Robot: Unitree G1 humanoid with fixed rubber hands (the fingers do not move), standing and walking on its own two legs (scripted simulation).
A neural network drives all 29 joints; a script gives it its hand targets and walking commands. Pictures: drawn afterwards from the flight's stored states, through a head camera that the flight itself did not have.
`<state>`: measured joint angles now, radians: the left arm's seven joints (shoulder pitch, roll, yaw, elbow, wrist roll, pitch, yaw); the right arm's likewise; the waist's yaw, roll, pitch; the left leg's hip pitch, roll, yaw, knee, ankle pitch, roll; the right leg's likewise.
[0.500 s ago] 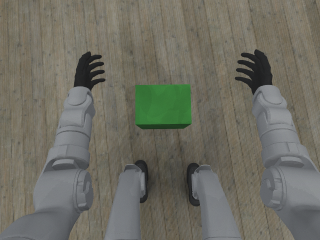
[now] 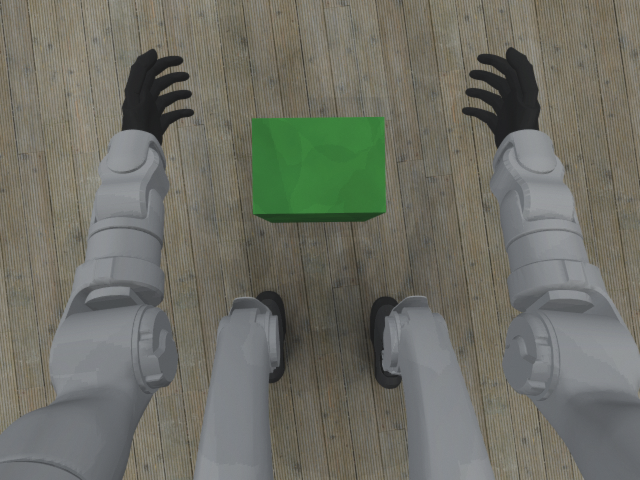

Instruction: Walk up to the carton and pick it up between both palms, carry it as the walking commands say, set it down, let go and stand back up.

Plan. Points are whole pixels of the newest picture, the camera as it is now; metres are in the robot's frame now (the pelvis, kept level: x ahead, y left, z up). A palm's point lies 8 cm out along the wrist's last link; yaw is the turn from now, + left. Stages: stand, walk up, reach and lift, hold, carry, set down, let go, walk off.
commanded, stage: reach and lift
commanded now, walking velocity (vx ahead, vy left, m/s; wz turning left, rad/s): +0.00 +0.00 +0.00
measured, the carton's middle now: (318, 179) +0.47 +0.03 -0.43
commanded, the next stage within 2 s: none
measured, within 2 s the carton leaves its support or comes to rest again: neither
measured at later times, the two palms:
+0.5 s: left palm (193, 156) +0.48 +0.22 -0.26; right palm (458, 152) +0.49 -0.18 -0.26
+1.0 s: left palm (212, 170) +0.48 +0.22 -0.37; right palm (432, 169) +0.48 -0.18 -0.37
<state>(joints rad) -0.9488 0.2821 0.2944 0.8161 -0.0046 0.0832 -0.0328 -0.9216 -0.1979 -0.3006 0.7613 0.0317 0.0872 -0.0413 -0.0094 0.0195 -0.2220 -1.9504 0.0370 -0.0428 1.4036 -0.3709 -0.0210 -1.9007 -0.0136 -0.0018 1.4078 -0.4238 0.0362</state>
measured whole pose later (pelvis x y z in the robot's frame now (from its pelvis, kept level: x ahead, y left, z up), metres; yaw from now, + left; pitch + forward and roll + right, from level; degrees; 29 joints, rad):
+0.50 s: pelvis -0.03 +0.00 -0.12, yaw +0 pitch +50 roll -2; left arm -1.16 0.36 0.18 0.97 -0.12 0.06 0.06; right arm -1.14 -0.29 -0.19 0.93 0.16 0.06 -0.09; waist 0.00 0.01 -0.04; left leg -2.28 0.03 -0.05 1.85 -0.44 -0.02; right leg -2.24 0.00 0.03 1.87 -0.50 0.05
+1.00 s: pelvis -0.03 -0.01 -0.20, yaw +0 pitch +44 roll -1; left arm -1.28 0.42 0.08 1.12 -0.27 -0.03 0.08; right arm -1.24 -0.33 -0.03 1.01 0.29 0.00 -0.14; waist 0.01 0.00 0.18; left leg -2.40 0.04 -0.07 2.11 -0.48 -0.04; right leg -2.36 0.03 0.03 2.13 -0.54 0.05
